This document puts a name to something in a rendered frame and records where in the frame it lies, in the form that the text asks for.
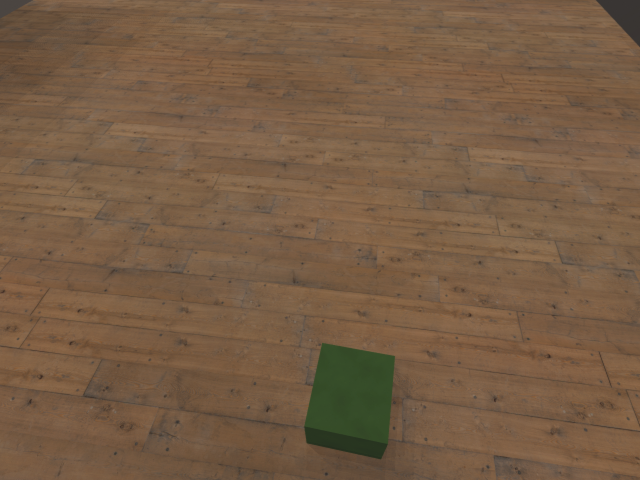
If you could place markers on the carton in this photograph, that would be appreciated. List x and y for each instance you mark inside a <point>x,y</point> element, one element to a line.
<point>350,403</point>

